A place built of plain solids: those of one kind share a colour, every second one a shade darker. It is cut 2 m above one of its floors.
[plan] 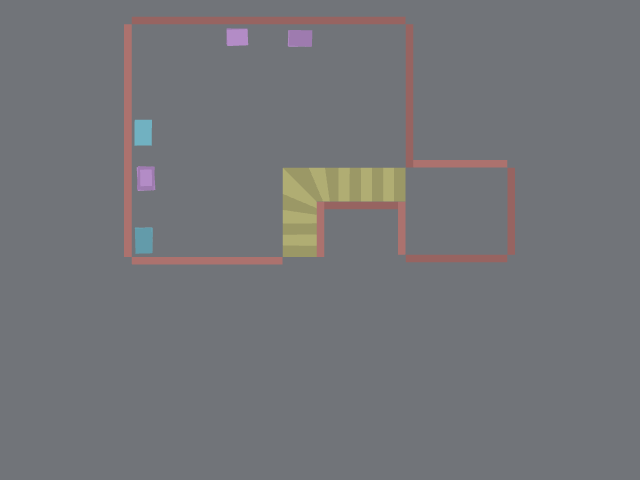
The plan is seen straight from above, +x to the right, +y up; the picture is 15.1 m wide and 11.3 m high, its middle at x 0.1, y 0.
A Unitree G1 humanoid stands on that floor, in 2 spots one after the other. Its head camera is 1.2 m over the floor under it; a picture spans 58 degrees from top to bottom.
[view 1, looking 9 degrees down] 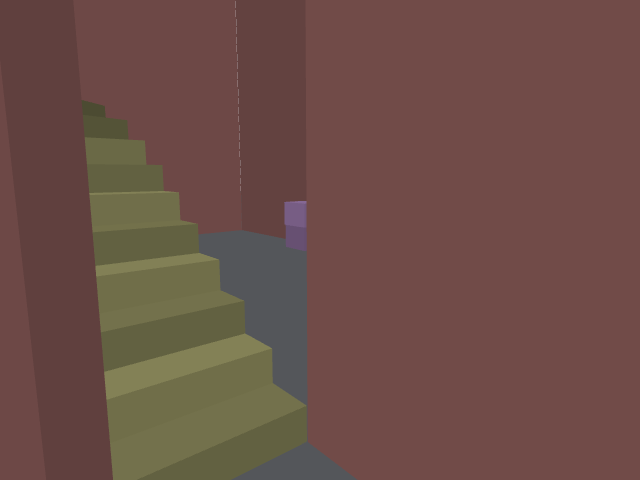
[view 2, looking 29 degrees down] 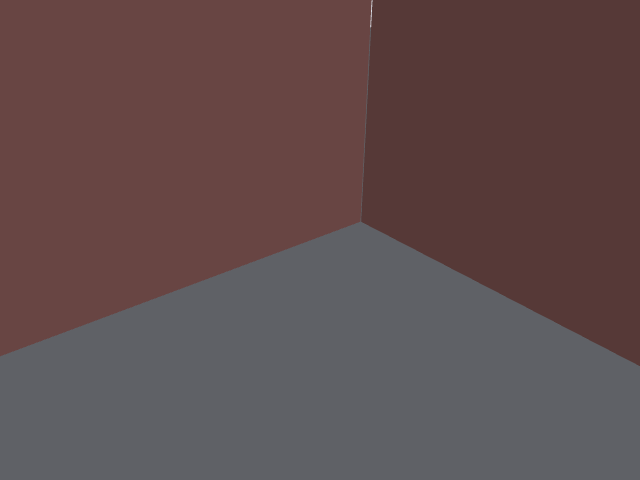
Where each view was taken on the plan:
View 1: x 3.51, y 0.60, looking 140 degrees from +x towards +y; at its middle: wall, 1.73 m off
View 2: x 2.78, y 1.33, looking -38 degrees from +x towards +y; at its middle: ground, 2.48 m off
